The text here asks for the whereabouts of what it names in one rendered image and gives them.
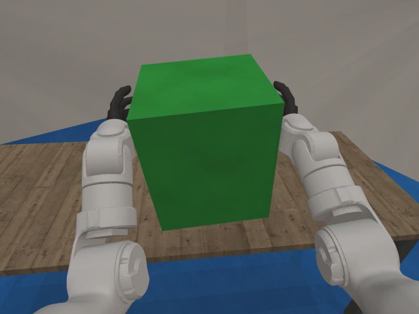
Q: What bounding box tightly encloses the left robot upper arm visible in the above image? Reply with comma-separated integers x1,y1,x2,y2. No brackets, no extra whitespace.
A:
33,240,149,314

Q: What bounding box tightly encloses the carton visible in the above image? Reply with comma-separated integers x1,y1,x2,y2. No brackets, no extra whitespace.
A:
126,54,285,231

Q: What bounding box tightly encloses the robot left forearm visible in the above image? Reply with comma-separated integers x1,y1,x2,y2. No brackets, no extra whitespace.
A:
67,119,137,296

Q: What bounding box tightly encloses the table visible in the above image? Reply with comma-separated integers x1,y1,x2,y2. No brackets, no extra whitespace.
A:
0,131,419,314

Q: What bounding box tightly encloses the right robot hand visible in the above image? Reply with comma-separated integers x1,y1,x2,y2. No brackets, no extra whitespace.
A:
273,81,298,116

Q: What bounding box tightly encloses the left robot hand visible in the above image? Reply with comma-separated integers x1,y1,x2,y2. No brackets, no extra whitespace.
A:
107,85,133,122

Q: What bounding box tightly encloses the robot right forearm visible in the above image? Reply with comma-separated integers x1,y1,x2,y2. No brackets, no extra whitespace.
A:
278,114,400,269

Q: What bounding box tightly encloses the right robot upper arm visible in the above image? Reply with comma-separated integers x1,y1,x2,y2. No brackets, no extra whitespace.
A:
314,218,419,314

